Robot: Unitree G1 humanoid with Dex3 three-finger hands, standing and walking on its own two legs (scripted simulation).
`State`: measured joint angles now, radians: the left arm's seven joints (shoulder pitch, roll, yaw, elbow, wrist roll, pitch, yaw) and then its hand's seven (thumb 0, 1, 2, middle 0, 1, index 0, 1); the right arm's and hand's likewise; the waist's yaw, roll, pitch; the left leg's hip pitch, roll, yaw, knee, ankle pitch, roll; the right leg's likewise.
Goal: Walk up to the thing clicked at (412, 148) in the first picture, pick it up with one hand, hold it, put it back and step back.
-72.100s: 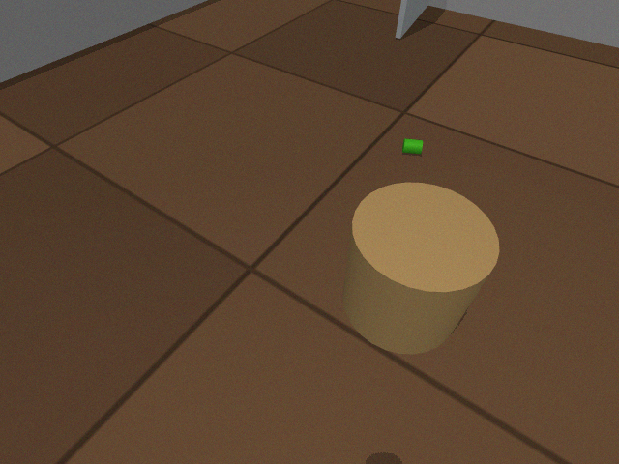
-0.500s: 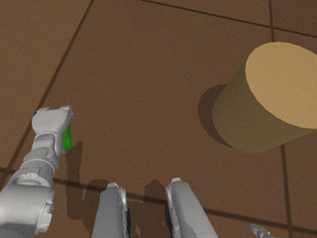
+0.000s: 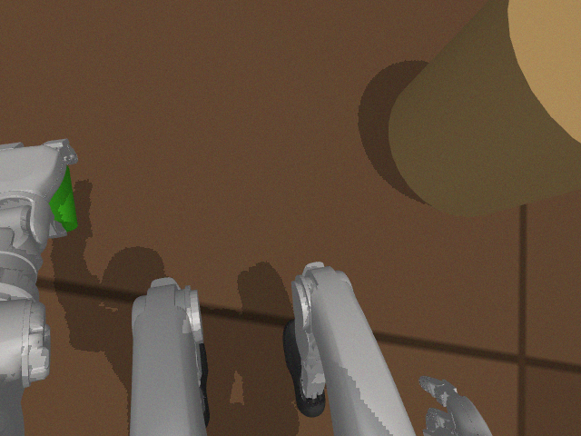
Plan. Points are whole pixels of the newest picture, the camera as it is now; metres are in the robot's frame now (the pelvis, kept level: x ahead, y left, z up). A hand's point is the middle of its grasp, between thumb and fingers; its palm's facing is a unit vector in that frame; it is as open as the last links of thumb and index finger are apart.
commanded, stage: crouch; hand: left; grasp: from above
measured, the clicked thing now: (45, 198) +0.45 +0.31 -0.20
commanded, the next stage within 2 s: lower in 0.72 s
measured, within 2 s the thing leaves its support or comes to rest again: neither
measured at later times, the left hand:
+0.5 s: hand (65, 195) +0.47 +0.30 -0.25, palm faces -0.47 -0.08 -0.88, open 11.8 cm
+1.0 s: hand (70, 192) +0.48 +0.31 -0.29, palm faces -0.49 -0.08 -0.87, open 11.8 cm
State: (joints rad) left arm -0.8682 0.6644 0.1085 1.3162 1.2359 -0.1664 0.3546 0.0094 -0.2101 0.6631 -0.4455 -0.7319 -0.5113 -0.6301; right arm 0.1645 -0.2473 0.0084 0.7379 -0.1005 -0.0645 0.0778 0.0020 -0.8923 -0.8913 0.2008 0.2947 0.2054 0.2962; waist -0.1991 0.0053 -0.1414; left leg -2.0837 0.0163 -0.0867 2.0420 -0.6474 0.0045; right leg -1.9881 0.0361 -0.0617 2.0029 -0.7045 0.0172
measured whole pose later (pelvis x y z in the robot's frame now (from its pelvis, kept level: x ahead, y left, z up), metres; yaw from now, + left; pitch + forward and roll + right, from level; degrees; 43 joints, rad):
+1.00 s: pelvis +0.00 +0.00 -0.10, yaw -6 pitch +35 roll -10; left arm -1.03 0.91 0.15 1.48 1.25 -0.21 0.33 0.01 -0.26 0.68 -0.50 -0.70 -0.57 -0.59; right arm 0.12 -0.28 0.14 0.70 -0.14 -0.03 0.15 0.00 -0.91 -0.90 0.20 0.30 0.20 0.30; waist -0.27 -0.04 0.02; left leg -2.33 0.04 -0.16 2.39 -0.69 0.00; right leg -2.22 0.08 -0.13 2.31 -0.72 0.03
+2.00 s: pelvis -0.01 +0.00 -0.13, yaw -10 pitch +30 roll -14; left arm -1.06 1.08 0.16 1.63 1.27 -0.24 0.48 0.02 -0.25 0.68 -0.49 -0.71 -0.56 -0.60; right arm 0.06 -0.32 0.30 0.65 -0.21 -0.11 0.16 0.00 -0.90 -0.89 0.20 0.30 0.20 0.30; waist -0.35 -0.14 0.15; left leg -2.37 0.04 -0.25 2.52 -0.70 0.00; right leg -2.23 0.11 -0.19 2.37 -0.70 0.04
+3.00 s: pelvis -0.01 +0.01 -0.13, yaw -11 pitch +28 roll -15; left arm -1.09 1.12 0.09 1.65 1.25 -0.23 0.47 0.00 -0.55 1.00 -0.10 -0.97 -0.08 -0.98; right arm 0.06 -0.33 0.35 0.62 -0.22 -0.14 0.17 0.00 -0.89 -0.89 0.20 0.30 0.20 0.30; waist -0.36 -0.16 0.16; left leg -2.35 0.05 -0.27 2.52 -0.70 0.00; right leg -2.21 0.11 -0.21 2.36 -0.68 0.05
